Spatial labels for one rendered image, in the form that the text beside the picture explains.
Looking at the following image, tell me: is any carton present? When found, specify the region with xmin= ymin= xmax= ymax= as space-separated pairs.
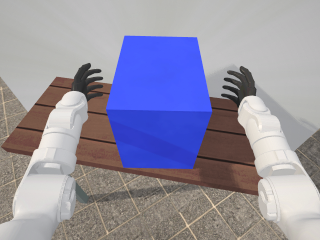
xmin=106 ymin=35 xmax=212 ymax=169

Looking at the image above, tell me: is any right robot hand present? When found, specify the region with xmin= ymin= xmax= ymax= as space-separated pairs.
xmin=221 ymin=66 xmax=257 ymax=108

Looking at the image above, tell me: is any robot right forearm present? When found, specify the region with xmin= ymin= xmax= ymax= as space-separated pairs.
xmin=237 ymin=95 xmax=320 ymax=200

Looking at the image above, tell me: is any table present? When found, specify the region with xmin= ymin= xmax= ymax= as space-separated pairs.
xmin=1 ymin=77 xmax=263 ymax=204

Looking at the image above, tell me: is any left robot hand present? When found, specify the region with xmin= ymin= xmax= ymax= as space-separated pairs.
xmin=70 ymin=63 xmax=103 ymax=102

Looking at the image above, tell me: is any right robot upper arm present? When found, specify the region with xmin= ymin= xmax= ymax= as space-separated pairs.
xmin=258 ymin=174 xmax=320 ymax=240

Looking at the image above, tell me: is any robot left forearm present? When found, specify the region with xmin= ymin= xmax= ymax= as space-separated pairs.
xmin=12 ymin=91 xmax=88 ymax=217

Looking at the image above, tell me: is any left robot upper arm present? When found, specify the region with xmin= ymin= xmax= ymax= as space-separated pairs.
xmin=0 ymin=173 xmax=76 ymax=240

